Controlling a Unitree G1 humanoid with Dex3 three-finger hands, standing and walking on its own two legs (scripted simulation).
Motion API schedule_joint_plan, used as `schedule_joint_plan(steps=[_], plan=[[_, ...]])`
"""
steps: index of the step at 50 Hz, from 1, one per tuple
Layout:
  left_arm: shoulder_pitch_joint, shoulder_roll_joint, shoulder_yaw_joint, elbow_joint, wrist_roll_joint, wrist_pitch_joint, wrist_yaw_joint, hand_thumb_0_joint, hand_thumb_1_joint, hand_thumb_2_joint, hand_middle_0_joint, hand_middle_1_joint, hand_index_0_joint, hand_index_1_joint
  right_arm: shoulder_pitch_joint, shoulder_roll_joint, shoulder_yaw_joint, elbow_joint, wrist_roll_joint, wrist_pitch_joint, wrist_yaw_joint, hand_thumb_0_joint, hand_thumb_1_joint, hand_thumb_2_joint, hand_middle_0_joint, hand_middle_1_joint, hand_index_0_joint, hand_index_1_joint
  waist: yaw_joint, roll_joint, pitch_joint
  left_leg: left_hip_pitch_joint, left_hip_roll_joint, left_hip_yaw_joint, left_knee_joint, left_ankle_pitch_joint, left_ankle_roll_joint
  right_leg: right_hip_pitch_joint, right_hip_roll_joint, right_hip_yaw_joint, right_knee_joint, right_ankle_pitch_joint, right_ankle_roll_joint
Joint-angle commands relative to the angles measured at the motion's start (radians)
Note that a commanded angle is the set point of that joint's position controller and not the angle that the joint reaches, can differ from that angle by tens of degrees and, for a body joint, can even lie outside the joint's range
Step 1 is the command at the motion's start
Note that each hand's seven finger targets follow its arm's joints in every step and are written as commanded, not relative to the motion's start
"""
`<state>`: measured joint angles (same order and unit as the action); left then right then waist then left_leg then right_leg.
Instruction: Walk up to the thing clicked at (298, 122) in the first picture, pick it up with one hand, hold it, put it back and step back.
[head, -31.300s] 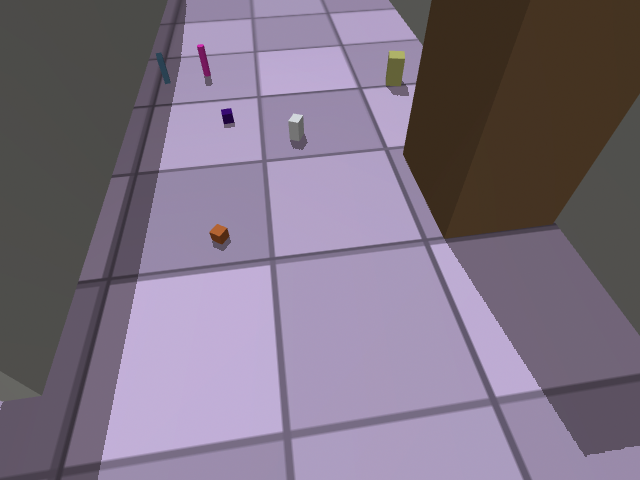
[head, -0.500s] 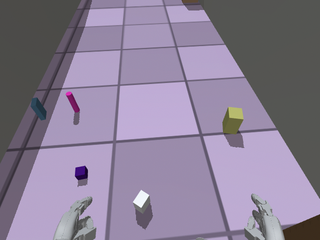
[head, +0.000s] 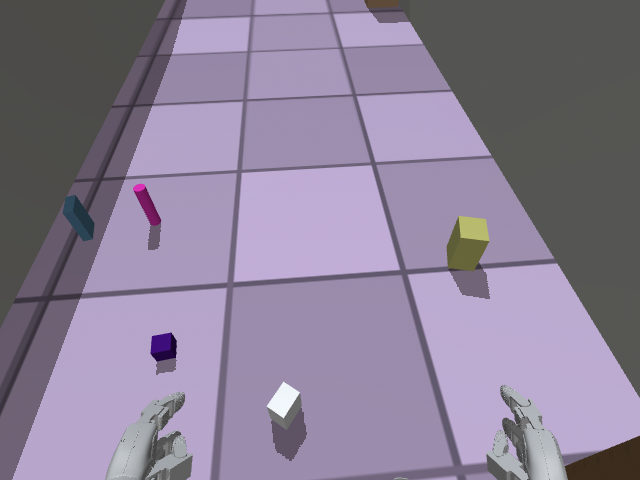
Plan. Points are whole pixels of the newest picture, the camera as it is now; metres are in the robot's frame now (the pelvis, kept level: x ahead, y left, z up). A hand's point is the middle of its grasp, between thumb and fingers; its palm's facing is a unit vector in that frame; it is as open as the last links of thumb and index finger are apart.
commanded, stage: home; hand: left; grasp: from above
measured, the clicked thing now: (285, 406) +0.41 +0.12 -0.66
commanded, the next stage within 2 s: stand in 0.92 s
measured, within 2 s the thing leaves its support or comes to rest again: neither
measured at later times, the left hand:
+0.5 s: hand (185, 469) +0.16 +0.18 -0.05, palm faces +0.04 -0.98 -0.21, open 7.4 cm
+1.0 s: hand out of the picture +0.12 +0.23 -0.10, palm faces +0.01 -0.95 -0.32, open 7.4 cm
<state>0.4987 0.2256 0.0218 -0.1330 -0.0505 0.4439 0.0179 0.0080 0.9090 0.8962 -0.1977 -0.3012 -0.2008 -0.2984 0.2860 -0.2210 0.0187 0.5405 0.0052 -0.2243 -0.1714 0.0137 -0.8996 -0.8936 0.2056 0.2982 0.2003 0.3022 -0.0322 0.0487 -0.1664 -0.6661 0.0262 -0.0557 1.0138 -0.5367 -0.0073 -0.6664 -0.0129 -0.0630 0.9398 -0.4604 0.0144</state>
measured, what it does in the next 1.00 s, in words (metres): stands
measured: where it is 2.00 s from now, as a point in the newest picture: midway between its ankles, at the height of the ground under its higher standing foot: outside the picture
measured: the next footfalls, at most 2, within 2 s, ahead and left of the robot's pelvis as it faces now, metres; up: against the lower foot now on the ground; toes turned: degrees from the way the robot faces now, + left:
none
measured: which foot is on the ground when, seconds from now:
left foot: down 0.00-1.00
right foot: down 0.00-1.00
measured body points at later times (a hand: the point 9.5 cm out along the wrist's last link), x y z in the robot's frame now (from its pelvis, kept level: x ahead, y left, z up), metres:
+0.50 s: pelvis -0.01 +0.00 +0.00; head +0.01 +0.01 +0.45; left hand +0.15 +0.23 -0.03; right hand +0.15 -0.25 -0.06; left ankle -0.02 +0.12 -0.68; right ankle +0.00 -0.13 -0.68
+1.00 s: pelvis -0.01 +0.00 +0.03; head +0.01 +0.01 +0.48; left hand +0.12 +0.27 -0.08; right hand +0.11 -0.27 -0.08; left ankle -0.02 +0.12 -0.68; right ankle +0.00 -0.13 -0.68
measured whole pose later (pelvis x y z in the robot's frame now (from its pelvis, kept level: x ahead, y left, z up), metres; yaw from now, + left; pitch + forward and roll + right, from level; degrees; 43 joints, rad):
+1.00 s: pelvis -0.01 +0.00 +0.03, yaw +0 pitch +2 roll +0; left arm 0.23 0.29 0.03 0.61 0.05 0.07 0.02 0.01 0.91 0.90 -0.20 -0.30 -0.20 -0.30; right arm 0.19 -0.28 -0.03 0.83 -0.06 -0.04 -0.01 0.01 -0.90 -0.89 0.21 0.30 0.20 0.30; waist 0.02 -0.02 0.02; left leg -0.40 -0.01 -0.02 0.79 -0.42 0.01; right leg -0.43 -0.05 -0.03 0.78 -0.38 0.02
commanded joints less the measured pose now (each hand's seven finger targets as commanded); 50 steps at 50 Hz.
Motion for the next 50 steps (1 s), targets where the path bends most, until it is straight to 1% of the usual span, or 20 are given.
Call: schedule_joint_plan(steps=[1, 8, 19, 20, 24, 26, 27, 28, 32, 35, 37, 38, 39, 40, 41, 42, 43, 45, 48, 50], plan=[[-0.008, 0.106, 0.065, -0.176, 0.005, -0.047, 0.01, 0.0, 0.9, 0.899, -0.199, -0.299, -0.199, -0.299, -0.057, -0.135, -0.054, -0.161, 0.004, -0.055, -0.012, 0.0, -0.901, -0.899, 0.2, 0.299, 0.2, 0.299, -0.001, 0.003, -0.091, 0.072, -0.025, 0.003, -0.161, 0.368, 0.01, 0.105, 0.028, -0.009, -0.117, 0.274, -0.019], [-0.015, 0.106, 0.068, -0.179, 0.002, -0.04, 0.01, 0.0, 0.9, 0.899, -0.199, -0.299, -0.199, -0.299, -0.063, -0.135, -0.056, -0.168, 0.005, -0.054, -0.012, 0.0, -0.901, -0.899, 0.2, 0.299, 0.2, 0.299, -0.004, -0.008, -0.064, 0.05, -0.026, 0.004, -0.177, 0.258, 0.016, 0.083, 0.029, -0.01, -0.136, 0.187, -0.016], [-0.007, 0.112, 0.075, -0.19, 0.003, -0.042, 0.013, 0.0, 0.9, 0.899, -0.199, -0.298, -0.199, -0.298, -0.058, -0.129, -0.054, -0.168, 0.005, -0.056, -0.014, 0.0, -0.901, -0.9, 0.2, 0.299, 0.2, 0.299, -0.007, -0.016, -0.098, 0.052, -0.028, 0.011, -0.154, 0.289, 0.021, 0.1, 0.027, -0.006, -0.135, 0.222, -0.015], [-0.024, 0.111, 0.066, -0.196, 0.004, -0.04, 0.013, 0.0, 0.9, 0.899, -0.199, -0.298, -0.199, -0.298, -0.056, -0.135, -0.055, -0.165, 0.005, -0.057, -0.015, 0.0, -0.9, -0.9, 0.2, 0.3, 0.2, 0.3, -0.011, -0.012, -0.067, 0.048, -0.027, 0.008, -0.165, 0.261, 0.02, 0.083, 0.028, -0.007, -0.136, 0.197, -0.014], [-0.012, 0.099, 0.057, -0.195, 0.001, -0.041, 0.011, 0.0, 0.9, 0.899, -0.199, -0.298, -0.199, -0.297, -0.063, -0.132, -0.054, -0.167, 0.005, -0.059, -0.015, 0.0, -0.9, -0.9, 0.2, 0.3, 0.2, 0.3, -0.003, 0.005, -0.073, 0.047, -0.024, 0.003, -0.168, 0.273, 0.014, 0.086, 0.029, -0.011, -0.128, 0.195, -0.018], [-0.015, 0.107, 0.065, -0.194, 0.001, -0.037, 0.012, 0.0, 0.9, 0.899, -0.199, -0.298, -0.199, -0.297, -0.061, -0.13, -0.053, -0.172, 0.006, -0.06, -0.015, 0.0, -0.9, -0.9, 0.2, 0.3, 0.2, 0.3, -0.011, -0.011, -0.081, 0.05, -0.026, 0.005, -0.165, 0.275, 0.017, 0.09, 0.029, -0.009, -0.13, 0.203, -0.017], [-0.017, 0.115, 0.073, -0.21, 0.0, -0.038, 0.013, 0.0, 0.9, 0.899, -0.199, -0.298, -0.199, -0.298, -0.061, -0.128, -0.052, -0.17, 0.007, -0.058, -0.014, 0.0, -0.9, -0.9, 0.2, 0.3, 0.2, 0.3, 0.001, 0.006, -0.088, 0.045, -0.026, 0.006, -0.165, 0.273, 0.016, 0.093, 0.027, -0.007, -0.129, 0.201, -0.019], [-0.027, 0.112, 0.064, -0.2, 0.002, -0.039, 0.011, 0.0, 0.9, 0.899, -0.199, -0.297, -0.199, -0.297, -0.065, -0.131, -0.051, -0.166, 0.007, -0.057, -0.014, 0.0, -0.9, -0.9, 0.2, 0.3, 0.2, 0.3, -0.005, 0.01, -0.053, 0.038, -0.025, 0.005, -0.174, 0.246, 0.016, 0.079, 0.028, -0.008, -0.133, 0.178, -0.018], [-0.028, 0.11, 0.064, -0.205, 0.003, -0.036, 0.013, 0.0, 0.9, 0.899, -0.199, -0.298, -0.199, -0.297, -0.06, -0.131, -0.053, -0.17, 0.008, -0.059, -0.017, 0.0, -0.9, -0.9, 0.2, 0.3, 0.2, 0.3, -0.005, -0.002, -0.053, 0.032, -0.026, 0.01, -0.172, 0.22, 0.02, 0.072, 0.028, -0.007, -0.144, 0.158, -0.016], [-0.006, 0.107, 0.066, -0.206, 0.001, -0.036, 0.01, 0.0, 0.9, 0.899, -0.199, -0.297, -0.199, -0.297, -0.061, -0.132, -0.055, -0.167, 0.007, -0.061, -0.014, 0.0, -0.9, -0.9, 0.2, 0.3, 0.2, 0.3, -0.001, 0.022, -0.091, 0.058, -0.02, -0.004, -0.177, 0.274, 0.009, 0.085, 0.031, -0.012, -0.118, 0.191, -0.021], [-0.005, 0.111, 0.072, -0.205, 0.001, -0.039, 0.012, 0.0, 0.9, 0.899, -0.199, -0.297, -0.199, -0.297, -0.06, -0.13, -0.055, -0.171, 0.008, -0.059, -0.016, 0.0, -0.9, -0.9, 0.2, 0.3, 0.2, 0.3, -0.003, -0.014, -0.098, 0.051, -0.022, 0.0, -0.162, 0.288, 0.015, 0.096, 0.03, -0.011, -0.121, 0.207, -0.02], [-0.296, 0.179, 0.059, 0.146, 0.12, -0.255, 0.045, 0.0, 0.901, 0.899, -0.199, -0.3, -0.199, -0.3, -0.125, -0.248, -0.089, 0.082, -0.116, 0.049, 0.044, 0.0, -0.902, -0.899, 0.199, 0.299, 0.199, 0.299, 0.075, -0.097, 0.146, 0.068, 0.006, -0.035, -0.236, 0.472, 0.055, 0.276, -0.048, 0.064, -0.177, 0.204, -0.051], [-0.208, 0.194, 0.076, 0.33, 0.125, -0.325, 0.037, 0.0, 0.9, 0.899, -0.198, -0.297, -0.199, -0.297, -0.117, -0.248, -0.104, 0.098, -0.116, 0.088, 0.07, 0.0, -0.9, -0.9, 0.2, 0.3, 0.2, 0.3, 0.064, -0.151, 0.054, 0.135, 0.0, -0.002, -0.228, 0.48, 0.068, 0.31, -0.067, 0.127, -0.211, 0.225, -0.091], [-0.209, 0.209, 0.077, 0.376, 0.128, -0.36, 0.033, 0.0, 0.9, 0.899, -0.198, -0.297, -0.199, -0.297, -0.105, -0.241, -0.097, 0.097, -0.114, 0.105, 0.087, 0.0, -0.9, -0.9, 0.2, 0.3, 0.2, 0.3, 0.045, -0.165, 0.027, 0.182, 0.002, 0.0, -0.239, 0.488, 0.068, 0.309, -0.081, 0.157, -0.21, 0.274, -0.107], [-0.229, 0.199, 0.07, 0.401, 0.123, -0.378, 0.025, 0.0, 0.9, 0.899, -0.198, -0.297, -0.199, -0.297, -0.089, -0.235, -0.094, 0.088, -0.122, 0.117, 0.1, 0.0, -0.9, -0.9, 0.2, 0.3, 0.2, 0.3, 0.029, -0.091, 0.052, 0.185, 0.001, -0.019, -0.27, 0.447, 0.068, 0.281, -0.059, 0.141, -0.221, 0.275, -0.092], [-0.234, 0.211, 0.062, 0.445, 0.123, -0.396, 0.021, 0.0, 0.9, 0.899, -0.199, -0.298, -0.199, -0.297, -0.099, -0.228, -0.091, 0.108, -0.105, 0.122, 0.116, 0.0, -0.901, -0.899, 0.2, 0.299, 0.2, 0.299, 0.046, -0.047, 0.043, 0.218, -0.002, -0.029, -0.304, 0.412, 0.067, 0.326, -0.068, 0.126, -0.216, 0.284, -0.082], [-0.251, 0.213, 0.061, 0.483, 0.115, -0.406, 0.019, 0.0, 0.9, 0.899, -0.199, -0.298, -0.199, -0.297, -0.107, -0.215, -0.092, 0.125, -0.079, 0.126, 0.132, 0.0, -0.9, -0.9, 0.2, 0.3, 0.2, 0.3, 0.054, -0.037, 0.029, 0.238, -0.001, -0.026, -0.316, 0.391, 0.071, 0.352, -0.075, 0.118, -0.218, 0.276, -0.068], [-0.266, 0.211, 0.071, 0.566, 0.105, -0.415, 0.017, 0.0, 0.9, 0.899, -0.199, -0.297, -0.199, -0.297, -0.132, -0.216, -0.098, 0.154, -0.059, 0.137, 0.147, 0.0, -0.9, -0.9, 0.2, 0.3, 0.2, 0.3, 0.064, -0.091, 0.03, 0.279, -0.003, -0.017, -0.323, 0.417, 0.062, 0.348, -0.081, 0.131, -0.255, 0.305, -0.067], [-0.311, 0.208, 0.07, 0.672, 0.098, -0.434, 0.021, 0.0, 0.9, 0.899, -0.198, -0.297, -0.199, -0.296, -0.139, -0.214, -0.108, 0.198, -0.055, 0.155, 0.154, 0.0, -0.9, -0.9, 0.2, 0.3, 0.2, 0.3, 0.06, -0.07, 0.048, 0.309, 0.002, -0.037, -0.366, 0.358, 0.061, 0.366, -0.096, 0.135, -0.311, 0.256, -0.054], [-0.314, 0.201, 0.067, 0.737, 0.099, -0.448, 0.02, 0.0, 0.9, 0.898, -0.198, -0.296, -0.199, -0.296, -0.145, -0.221, -0.111, 0.224, -0.059, 0.162, 0.154, 0.0, -0.9, -0.9, 0.2, 0.3, 0.2, 0.3, 0.062, -0.044, 0.05, 0.329, 0.015, -0.056, -0.396, 0.377, 0.064, 0.395, -0.087, 0.111, -0.323, 0.278, -0.046]])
